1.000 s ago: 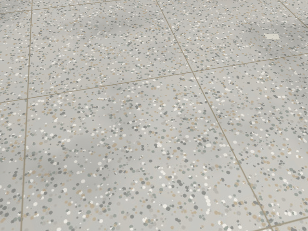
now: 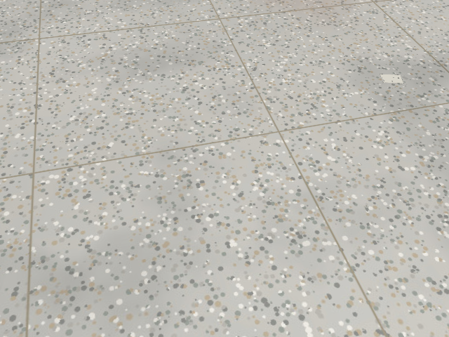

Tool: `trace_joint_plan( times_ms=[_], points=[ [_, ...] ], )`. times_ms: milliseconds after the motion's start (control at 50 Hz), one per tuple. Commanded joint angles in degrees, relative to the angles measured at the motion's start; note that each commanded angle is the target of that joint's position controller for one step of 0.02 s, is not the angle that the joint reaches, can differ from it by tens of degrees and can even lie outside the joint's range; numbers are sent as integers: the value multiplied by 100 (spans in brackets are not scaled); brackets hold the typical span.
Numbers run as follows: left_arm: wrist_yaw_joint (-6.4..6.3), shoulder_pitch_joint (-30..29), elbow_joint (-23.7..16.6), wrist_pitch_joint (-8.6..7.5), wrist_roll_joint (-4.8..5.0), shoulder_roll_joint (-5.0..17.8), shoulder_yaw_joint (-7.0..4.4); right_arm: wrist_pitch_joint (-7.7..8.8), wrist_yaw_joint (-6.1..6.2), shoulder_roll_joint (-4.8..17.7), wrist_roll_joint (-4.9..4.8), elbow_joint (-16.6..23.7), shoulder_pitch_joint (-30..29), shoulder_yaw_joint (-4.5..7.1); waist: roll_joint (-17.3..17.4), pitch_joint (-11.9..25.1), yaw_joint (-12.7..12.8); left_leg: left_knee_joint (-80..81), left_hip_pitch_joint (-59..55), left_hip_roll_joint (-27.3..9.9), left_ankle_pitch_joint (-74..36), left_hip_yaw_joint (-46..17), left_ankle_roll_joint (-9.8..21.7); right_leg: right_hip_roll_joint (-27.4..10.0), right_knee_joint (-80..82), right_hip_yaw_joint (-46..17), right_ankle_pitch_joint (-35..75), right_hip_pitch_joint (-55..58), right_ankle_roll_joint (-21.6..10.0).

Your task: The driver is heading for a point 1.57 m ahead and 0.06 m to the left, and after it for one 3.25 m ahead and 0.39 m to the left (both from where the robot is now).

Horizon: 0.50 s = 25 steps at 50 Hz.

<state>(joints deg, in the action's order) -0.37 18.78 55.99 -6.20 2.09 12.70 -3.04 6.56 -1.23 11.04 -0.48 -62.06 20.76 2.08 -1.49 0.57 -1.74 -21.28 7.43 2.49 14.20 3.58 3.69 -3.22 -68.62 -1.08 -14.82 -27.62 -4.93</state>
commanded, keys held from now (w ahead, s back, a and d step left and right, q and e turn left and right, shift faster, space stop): w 1.00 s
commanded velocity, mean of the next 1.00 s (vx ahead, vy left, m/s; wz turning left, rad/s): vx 0.48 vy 0.00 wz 0.00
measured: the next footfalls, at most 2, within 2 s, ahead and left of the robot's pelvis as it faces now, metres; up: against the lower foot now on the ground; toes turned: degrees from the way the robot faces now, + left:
right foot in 0.36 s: +0.38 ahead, -0.16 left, +0.00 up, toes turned -3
left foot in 0.94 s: +0.69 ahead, +0.08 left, +0.00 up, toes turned +3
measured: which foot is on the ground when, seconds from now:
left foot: down 0.00-0.38, up 0.40-0.92, down 0.94-1.00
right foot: up 0.00-0.34, down 0.36-0.96, up 0.98-1.00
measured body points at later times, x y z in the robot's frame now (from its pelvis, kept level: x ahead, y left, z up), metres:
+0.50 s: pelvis +0.27 -0.08 -0.01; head +0.30 -0.08 +0.44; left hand +0.37 +0.18 -0.13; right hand +0.29 -0.34 -0.16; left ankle +0.17 +0.08 -0.64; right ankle +0.34 -0.16 -0.74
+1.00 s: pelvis +0.55 -0.02 -0.02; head +0.59 -0.01 +0.43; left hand +0.53 +0.25 -0.17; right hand +0.73 -0.27 -0.12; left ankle +0.66 +0.07 -0.74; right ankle +0.37 -0.16 -0.68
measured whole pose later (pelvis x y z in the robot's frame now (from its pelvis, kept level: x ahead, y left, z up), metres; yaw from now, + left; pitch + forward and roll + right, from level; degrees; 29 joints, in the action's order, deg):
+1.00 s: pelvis +0.55 -0.02 -0.02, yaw +0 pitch +2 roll -1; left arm 0.1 21.3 58.3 -4.7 1.1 14.5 -2.6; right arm 6.6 -1.9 13.8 -0.4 -49.6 3.8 3.1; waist -0.6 -1.8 1.8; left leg -32.9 27.7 -0.5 7.8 3.2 3.7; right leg 0.0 -53.8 -1.6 -27.0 -10.2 -1.6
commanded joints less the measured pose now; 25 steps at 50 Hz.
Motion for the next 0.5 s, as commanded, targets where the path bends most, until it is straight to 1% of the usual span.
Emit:
trace_joint_plan(
  times_ms=[20, 40, 80, 120, 140, 200, 260, 280, 300, 320, 340, 360, 380, 400, 420, 440, 460, 480, 500],
  points=[
    [36, 27, -263, 35, -31, 247, -122, -15, 32, 449, 43, 112, 331, -33, 480, -583, 135, 1429, -405, -1358, -1099, -1299, 682, -465, 203, -55, 554, -1333, 67],
    [36, -187, -349, 74, -50, 209, -116, -24, 68, 542, 48, 89, 449, -33, 453, -639, 119, 1472, -391, -1370, -1317, -1209, 724, -488, 390, -5, 679, -1486, 156],
    [29, -821, -619, 93, -81, 159, -80, -50, 137, 714, 76, 125, 526, -23, 397, -775, 33, 1568, -368, -1445, -1526, -1141, 802, -518, 1066, 27, 997, -1798, 306],
    [55, -1412, -842, 62, -93, 130, -31, -91, 188, 776, 87, 200, 532, -22, 416, -849, -81, 1632, -300, -1388, -1565, -969, 771, -444, 1978, 100, 1424, -1723, 376],
    [81, -1644, -917, 44, -86, 129, -10, -98, 204, 827, 76, 225, 576, -10, 459, -866, -139, 1665, -283, -1365, -1556, -888, 748, -372, 2366, 162, 1622, -1594, 389],
    [174, -2167, -1089, 13, -46, 191, 28, -107, 221, 910, -2, 198, 829, 31, 493, -956, -261, 1666, -494, -1456, -1427, -746, 723, -213, 3094, 277, 1870, -1363, 354],
    [285, -2473, -1270, -34, -29, 270, 41, -148, 227, 928, -45, 164, 905, 68, 529, -1004, -205, 1406, -1033, -1673, -1727, -673, 646, -137, 3555, 236, 1659, -1295, 156],
    [317, -2438, -1298, -55, -30, 336, 22, -168, 226, 972, -43, 179, 859, 90, 565, -918, -115, 1212, -1191, -1723, -2133, -631, 597, -68, 3671, 271, 1485, -1102, 68],
    [333, -2244, -1284, -71, -31, 457, -28, -185, 224, 1047, -27, 211, 774, 114, 661, -716, 54, 890, -1306, -1739, -2995, -581, 532, 71, 3735, 348, 1303, -680, -30],
    [325, -1825, -1196, -77, -31, 629, -112, -215, 220, 1132, 4, 237, 697, 141, 808, -353, 310, 330, -1379, -1707, -4093, -509, 468, 277, 3699, 482, 1140, -24, -141],
    [295, -858, -914, -68, -23, 872, -252, -264, 212, 1111, 47, 274, 580, 131, 851, 215, 812, -794, -1164, -1478, -4886, -315, 343, 520, 3696, 630, 1051, 1166, -298],
    [236, 270, -624, -40, -44, 1211, -380, -269, 195, 998, 89, 400, 480, 64, 666, 938, 1281, -2430, -3, -1220, -4054, -177, 137, -35, 3557, -21, 1008, 2971, -577],
    [225, 995, -443, -22, -215, 1824, -507, -155, 110, 137, 62, 479, 1276, -168, -976, 2078, 902, -4966, 2292, -124, -646, -182, -251, -1690, 4077, -2962, -262, 5242, -1557],
    [241, 927, -423, -27, -226, 1374, -359, 47, 68, 304, -88, 384, 1166, -142, -1104, 2473, 946, -5898, 2959, 99, 1602, -1219, -124, -2002, 5233, -4583, -707, 5269, -1597],
    [252, 320, -464, -51, -164, 1048, -249, 144, 57, 806, -251, 653, 476, -1, -919, 1368, 793, -6160, 3518, -283, 1334, -1134, 3, -1790, 5312, -3676, -632, 4419, -1191],
    [259, -325, -604, -58, -142, 792, -155, 173, 101, 933, -253, 807, 9, 20, -403, 775, 601, -5930, 3396, -634, 761, -928, 61, -1599, 5412, -2713, -29, 3362, -989],
    [296, -733, -651, -79, -183, 607, -91, 132, 162, 921, -167, 823, -165, 69, -11, 411, 372, -5549, 3067, -880, 337, -836, 56, -1351, 5580, -2015, 539, 2439, -859],
    [326, -911, -631, -114, -232, 489, -55, 28, 196, 806, -102, 789, 5, 104, -138, 283, 122, -5199, 2632, -1086, 81, -876, 66, -1099, 5741, -1497, 768, 1860, -750],
    [347, -921, -562, -119, -245, 418, -40, -73, 203, 665, -88, 740, 179, 101, -250, 215, 7, -5007, 2370, -1146, -9, -861, 56, -953, 5897, -1238, 801, 1545, -750]
  ],
)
